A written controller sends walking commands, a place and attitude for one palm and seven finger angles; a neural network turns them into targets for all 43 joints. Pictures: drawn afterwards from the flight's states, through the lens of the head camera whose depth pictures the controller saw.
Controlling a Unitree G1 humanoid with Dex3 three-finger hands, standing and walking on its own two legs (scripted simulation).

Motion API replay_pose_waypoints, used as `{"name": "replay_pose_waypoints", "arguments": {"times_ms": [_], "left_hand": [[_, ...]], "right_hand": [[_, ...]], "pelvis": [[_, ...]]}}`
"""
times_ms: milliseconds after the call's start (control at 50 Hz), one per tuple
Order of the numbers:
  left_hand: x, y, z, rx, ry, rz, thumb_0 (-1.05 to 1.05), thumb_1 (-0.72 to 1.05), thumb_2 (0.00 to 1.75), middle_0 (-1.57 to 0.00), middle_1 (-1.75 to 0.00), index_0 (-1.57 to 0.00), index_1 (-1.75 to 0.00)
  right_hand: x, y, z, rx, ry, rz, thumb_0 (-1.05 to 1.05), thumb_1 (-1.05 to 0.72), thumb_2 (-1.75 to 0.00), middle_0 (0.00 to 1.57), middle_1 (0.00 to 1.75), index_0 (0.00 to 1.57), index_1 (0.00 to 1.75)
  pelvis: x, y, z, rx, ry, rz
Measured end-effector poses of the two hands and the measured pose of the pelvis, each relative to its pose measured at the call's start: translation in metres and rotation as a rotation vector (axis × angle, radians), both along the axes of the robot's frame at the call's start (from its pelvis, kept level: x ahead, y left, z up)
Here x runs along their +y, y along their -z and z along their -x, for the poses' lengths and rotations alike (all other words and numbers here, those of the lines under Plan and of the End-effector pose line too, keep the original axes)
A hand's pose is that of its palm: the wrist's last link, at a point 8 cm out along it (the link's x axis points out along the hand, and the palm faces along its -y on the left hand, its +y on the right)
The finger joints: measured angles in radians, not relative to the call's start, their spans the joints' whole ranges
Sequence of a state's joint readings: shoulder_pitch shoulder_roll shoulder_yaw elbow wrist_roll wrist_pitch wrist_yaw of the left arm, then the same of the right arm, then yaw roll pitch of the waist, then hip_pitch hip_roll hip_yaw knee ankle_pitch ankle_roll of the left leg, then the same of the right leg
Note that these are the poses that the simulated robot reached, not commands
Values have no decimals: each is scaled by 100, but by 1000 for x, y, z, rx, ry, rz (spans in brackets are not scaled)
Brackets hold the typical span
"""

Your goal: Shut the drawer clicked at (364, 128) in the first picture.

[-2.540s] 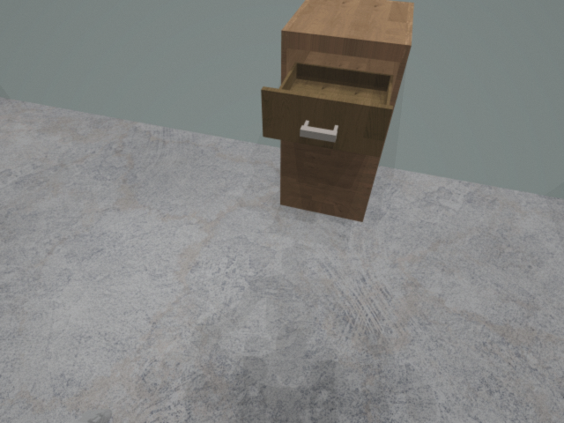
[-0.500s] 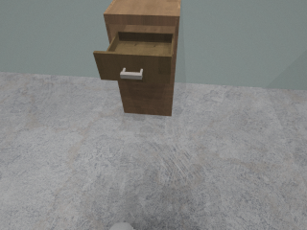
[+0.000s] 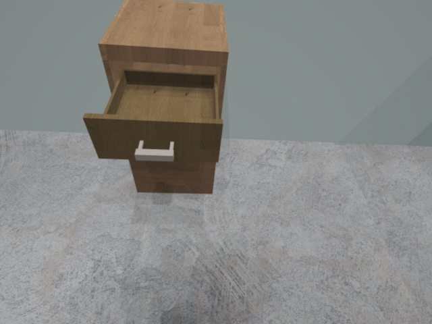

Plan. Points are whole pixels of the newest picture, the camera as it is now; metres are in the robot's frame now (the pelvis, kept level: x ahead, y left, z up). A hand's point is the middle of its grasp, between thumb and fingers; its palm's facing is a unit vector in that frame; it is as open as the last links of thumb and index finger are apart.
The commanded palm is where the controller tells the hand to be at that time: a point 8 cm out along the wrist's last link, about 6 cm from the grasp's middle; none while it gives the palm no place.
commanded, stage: take the last steps up to it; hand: left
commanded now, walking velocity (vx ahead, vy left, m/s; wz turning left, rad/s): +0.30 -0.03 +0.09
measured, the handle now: (155, 149) +0.56 +0.21 -0.07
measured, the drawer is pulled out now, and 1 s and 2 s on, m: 0.29 0.29 0.29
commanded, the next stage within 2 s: come to a stop and stand still in 0.58 s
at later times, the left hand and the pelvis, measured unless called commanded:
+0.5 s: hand (173, 260) +0.28 +0.12 -0.16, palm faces +0.00 -0.99 -0.15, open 7.4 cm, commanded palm none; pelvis +0.17 -0.05 +0.00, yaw +3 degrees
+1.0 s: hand (157, 310) +0.18 +0.13 -0.18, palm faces +0.19 -0.97 -0.16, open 7.3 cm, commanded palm none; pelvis +0.24 -0.03 +0.01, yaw +5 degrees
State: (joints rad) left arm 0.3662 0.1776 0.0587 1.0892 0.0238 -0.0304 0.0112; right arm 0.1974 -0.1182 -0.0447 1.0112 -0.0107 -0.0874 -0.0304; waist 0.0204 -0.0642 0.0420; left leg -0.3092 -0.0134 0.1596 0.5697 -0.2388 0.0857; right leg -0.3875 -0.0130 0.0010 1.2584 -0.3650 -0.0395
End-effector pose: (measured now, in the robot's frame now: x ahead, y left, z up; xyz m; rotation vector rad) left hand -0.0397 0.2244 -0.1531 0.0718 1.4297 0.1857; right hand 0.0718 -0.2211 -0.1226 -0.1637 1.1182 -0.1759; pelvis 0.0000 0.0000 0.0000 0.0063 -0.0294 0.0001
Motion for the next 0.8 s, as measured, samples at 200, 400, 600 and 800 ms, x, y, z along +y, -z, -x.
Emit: {"name": "replay_pose_waypoints", "arguments": {"times_ms": [200, 400, 600, 800], "left_hand": [[9, -24, -152, -226, 56, 5, 0, 91, 90, -20, -30, -20, -30], [-32, -30, -264, -259, 145, 17, 0, 91, 90, -20, -30, -20, -30], [-59, -30, -307, -334, -5, -37, -2, 93, 90, -21, -30, -21, -30], [-43, -18, -245, -86, -86, -45, -2, 93, 90, -20, -30, -20, -30]], "right_hand": [[-1, -10, 45, 259, 62, 9, 0, -93, -90, 20, 30, 20, 30], [7, -7, 53, 442, 155, -90, 1, -91, -90, 20, 30, 20, 30], [-40, 14, -48, 450, 59, -89, 1, -90, -90, 20, 30, 20, 30], [-50, 1, -244, 96, -102, 10, 1, -92, -90, 19, 30, 20, 30]], "pelvis": [[7, -18, -59, 12, -29, 6], [-22, -16, -127, 33, -37, -2], [-56, -7, -196, 8, -105, 21], [-43, -10, -236, -2, -117, 41]]}}
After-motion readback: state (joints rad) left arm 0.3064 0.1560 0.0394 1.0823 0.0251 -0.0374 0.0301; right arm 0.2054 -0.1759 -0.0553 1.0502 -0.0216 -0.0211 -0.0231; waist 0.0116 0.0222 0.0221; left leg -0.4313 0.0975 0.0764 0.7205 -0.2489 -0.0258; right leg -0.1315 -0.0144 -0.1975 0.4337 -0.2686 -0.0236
